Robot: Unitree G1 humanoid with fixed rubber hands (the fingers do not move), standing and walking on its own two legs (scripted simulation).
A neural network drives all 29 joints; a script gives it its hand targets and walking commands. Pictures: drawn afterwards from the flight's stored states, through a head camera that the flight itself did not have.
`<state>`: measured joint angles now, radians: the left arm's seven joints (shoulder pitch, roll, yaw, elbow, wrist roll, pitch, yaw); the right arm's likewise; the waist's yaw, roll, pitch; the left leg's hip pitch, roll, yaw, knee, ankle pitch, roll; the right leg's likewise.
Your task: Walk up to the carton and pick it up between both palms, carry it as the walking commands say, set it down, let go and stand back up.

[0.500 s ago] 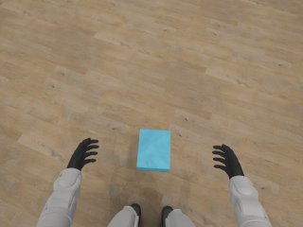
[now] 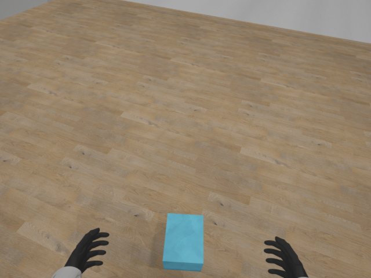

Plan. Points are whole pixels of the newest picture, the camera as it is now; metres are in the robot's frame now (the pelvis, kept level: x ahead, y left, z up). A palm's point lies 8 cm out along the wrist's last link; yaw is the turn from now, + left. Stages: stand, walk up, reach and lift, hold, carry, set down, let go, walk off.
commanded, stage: let go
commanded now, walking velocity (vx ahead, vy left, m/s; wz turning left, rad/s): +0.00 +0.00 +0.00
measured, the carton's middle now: (183, 241) +0.42 +0.00 -0.70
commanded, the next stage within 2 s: stand in 0.18 s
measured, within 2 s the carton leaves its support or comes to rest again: neither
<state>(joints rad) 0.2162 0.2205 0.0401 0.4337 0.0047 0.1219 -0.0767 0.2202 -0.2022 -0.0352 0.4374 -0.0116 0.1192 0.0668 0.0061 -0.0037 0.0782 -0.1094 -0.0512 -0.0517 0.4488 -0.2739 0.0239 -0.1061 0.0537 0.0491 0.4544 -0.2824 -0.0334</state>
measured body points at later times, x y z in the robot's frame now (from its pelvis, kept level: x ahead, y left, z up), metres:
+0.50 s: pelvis +0.01 +0.00 +0.00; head +0.01 +0.01 +0.45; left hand +0.15 +0.29 -0.10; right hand +0.15 -0.29 -0.09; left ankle -0.02 +0.11 -0.74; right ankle -0.02 -0.10 -0.74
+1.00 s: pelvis +0.01 +0.00 +0.00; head +0.01 +0.01 +0.45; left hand +0.13 +0.30 -0.10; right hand +0.14 -0.30 -0.10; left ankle -0.02 +0.11 -0.74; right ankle -0.02 -0.10 -0.74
